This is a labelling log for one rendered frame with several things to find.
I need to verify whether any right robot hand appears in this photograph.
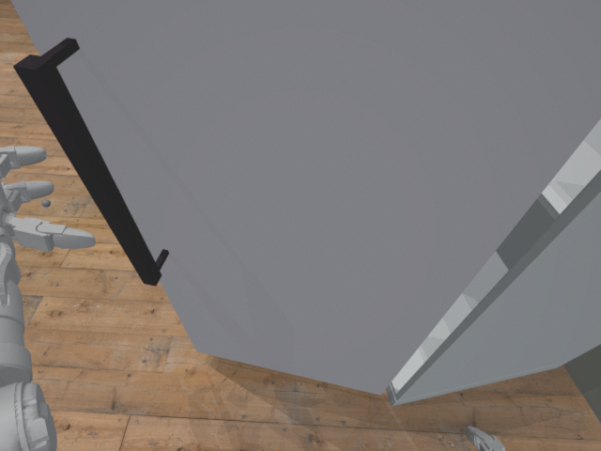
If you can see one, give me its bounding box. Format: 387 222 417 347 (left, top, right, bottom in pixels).
466 426 505 451

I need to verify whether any handle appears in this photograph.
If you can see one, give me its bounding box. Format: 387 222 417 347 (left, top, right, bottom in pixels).
13 38 169 287

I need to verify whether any left robot upper arm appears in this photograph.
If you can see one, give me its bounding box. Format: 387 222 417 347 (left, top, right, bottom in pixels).
0 381 57 451

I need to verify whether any fridge door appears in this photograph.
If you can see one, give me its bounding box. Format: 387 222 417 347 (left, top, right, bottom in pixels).
11 0 601 396

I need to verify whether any robot left forearm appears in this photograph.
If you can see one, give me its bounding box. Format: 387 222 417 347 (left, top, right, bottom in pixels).
0 227 33 388

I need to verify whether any left robot hand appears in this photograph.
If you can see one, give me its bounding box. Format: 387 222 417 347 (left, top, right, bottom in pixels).
0 146 96 252

